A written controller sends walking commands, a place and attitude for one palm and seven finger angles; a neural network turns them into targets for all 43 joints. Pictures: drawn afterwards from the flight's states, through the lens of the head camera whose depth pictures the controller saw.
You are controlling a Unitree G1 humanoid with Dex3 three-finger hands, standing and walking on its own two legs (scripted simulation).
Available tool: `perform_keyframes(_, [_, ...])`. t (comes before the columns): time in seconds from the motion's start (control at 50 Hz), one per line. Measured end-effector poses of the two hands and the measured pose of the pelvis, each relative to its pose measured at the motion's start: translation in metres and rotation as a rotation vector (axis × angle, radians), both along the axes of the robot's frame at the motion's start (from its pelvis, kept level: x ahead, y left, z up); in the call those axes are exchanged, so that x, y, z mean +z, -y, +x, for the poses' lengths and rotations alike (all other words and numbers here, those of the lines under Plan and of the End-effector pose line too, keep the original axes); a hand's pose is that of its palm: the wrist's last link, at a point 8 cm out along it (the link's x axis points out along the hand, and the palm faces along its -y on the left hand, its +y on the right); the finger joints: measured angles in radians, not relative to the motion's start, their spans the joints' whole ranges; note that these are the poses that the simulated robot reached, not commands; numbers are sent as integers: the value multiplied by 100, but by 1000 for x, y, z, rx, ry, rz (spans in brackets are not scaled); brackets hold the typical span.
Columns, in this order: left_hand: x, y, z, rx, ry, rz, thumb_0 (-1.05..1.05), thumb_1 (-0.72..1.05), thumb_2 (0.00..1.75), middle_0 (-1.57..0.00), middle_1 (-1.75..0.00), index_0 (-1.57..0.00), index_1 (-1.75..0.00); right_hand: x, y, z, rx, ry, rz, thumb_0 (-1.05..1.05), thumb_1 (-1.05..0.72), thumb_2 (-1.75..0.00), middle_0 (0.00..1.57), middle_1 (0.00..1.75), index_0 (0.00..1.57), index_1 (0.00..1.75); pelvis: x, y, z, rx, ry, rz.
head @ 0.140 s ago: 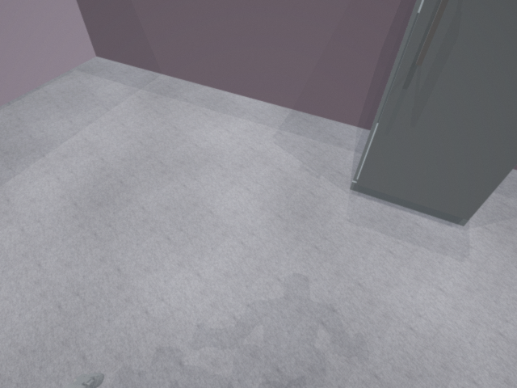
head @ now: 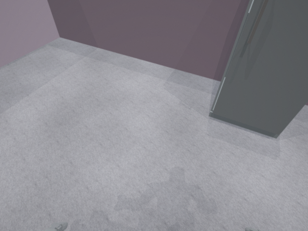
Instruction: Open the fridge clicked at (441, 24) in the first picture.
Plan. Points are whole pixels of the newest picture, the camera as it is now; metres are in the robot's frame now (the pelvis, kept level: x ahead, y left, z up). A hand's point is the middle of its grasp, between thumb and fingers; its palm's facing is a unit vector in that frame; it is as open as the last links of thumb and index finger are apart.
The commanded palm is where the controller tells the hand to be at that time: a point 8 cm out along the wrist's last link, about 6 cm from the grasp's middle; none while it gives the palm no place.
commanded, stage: stand and wait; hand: left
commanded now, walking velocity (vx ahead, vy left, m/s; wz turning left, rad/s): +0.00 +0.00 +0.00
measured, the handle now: (262, 8) +1.16 -0.50 +0.18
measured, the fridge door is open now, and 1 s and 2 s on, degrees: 0 0 0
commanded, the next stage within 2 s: look at it before walking up in 0.68 s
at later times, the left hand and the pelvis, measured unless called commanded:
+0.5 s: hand out of the picture +0.05 +0.24 -0.15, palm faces -0.02 -0.94 -0.33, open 7.4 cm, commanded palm none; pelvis -0.02 -0.01 +0.01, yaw +0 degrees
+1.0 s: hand out of the picture +0.05 +0.23 -0.15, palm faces -0.03 -0.94 -0.33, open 7.4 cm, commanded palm none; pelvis -0.02 -0.02 +0.01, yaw +0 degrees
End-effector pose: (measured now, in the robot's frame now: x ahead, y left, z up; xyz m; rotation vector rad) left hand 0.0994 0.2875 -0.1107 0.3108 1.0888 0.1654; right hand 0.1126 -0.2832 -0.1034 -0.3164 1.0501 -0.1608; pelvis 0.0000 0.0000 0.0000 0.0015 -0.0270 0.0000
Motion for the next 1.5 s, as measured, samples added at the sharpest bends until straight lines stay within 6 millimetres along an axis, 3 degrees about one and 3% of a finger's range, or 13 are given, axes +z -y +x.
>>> perform_keyframes(0.16, [-3, 7, -16, 13, -35, -13, 0, 90, 89, -20, -30, -20, -30, 1, 3, -5, -5, -14, 1, 1, -91, -89, 20, 30, 21, 30, 2, 4, -5, -1, 5, 1])
perform_keyframes(0.42, [-5, 3, -49, 38, -109, 4, 1, 90, 89, -20, -30, -20, -30, -5, 20, -49, -49, -117, -16, 1, -91, -89, 20, 30, 21, 30, 5, 9, -15, -1, 16, 0])
perform_keyframes(0.68, [-1, 6, -56, 36, -120, 12, 0, 90, 89, -20, -30, -20, -30, -10, 23, -75, -65, -171, -2, 1, -91, -89, 20, 30, 21, 30, 7, 13, -23, -1, 13, 1])
perform_keyframes(1.5, [-3, 13, -39, 27, -135, 12, 0, 90, 89, -20, -30, -20, -30, -9, 27, -51, -69, -153, -5, 1, -91, -89, 20, 30, 21, 30, 7, 18, -10, -25, -6, 1])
